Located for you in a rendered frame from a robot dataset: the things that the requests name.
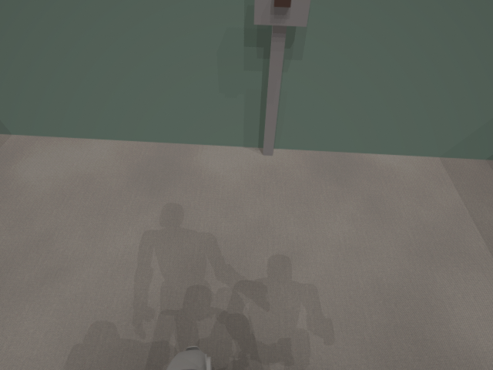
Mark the panel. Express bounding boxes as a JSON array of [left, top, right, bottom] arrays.
[[254, 0, 310, 156]]

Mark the robot left thigh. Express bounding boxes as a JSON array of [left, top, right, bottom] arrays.
[[166, 350, 212, 370]]

